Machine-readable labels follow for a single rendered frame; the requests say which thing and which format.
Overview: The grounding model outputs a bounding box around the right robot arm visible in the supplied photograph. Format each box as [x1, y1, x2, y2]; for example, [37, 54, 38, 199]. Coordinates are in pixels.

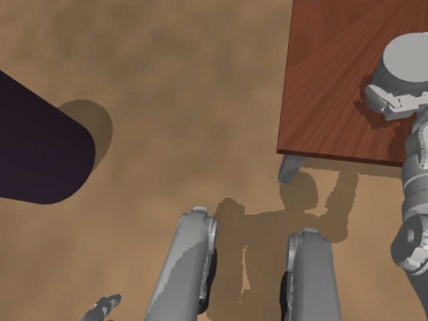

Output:
[391, 111, 428, 321]

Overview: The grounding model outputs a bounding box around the coffee table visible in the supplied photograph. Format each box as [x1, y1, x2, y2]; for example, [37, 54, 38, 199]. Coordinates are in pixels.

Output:
[276, 0, 428, 184]

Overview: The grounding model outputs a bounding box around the left robot foot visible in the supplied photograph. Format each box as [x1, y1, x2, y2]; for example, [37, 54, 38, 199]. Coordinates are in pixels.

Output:
[198, 248, 217, 314]

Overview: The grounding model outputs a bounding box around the right robot hand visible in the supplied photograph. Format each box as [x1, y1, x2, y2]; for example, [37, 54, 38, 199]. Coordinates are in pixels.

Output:
[364, 32, 428, 121]

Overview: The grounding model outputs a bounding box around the left robot hand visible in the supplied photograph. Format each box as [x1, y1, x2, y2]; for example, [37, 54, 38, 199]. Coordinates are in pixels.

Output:
[81, 294, 122, 321]

